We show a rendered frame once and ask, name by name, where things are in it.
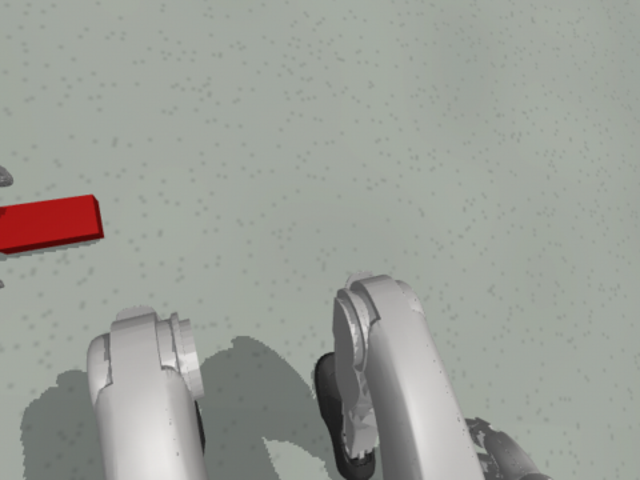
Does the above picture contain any small box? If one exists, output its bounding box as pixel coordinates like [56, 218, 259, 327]
[0, 194, 104, 254]

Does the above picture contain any right robot foot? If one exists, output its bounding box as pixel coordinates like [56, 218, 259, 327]
[315, 352, 375, 480]

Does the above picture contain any right robot hand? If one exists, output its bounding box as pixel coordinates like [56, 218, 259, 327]
[464, 417, 541, 480]

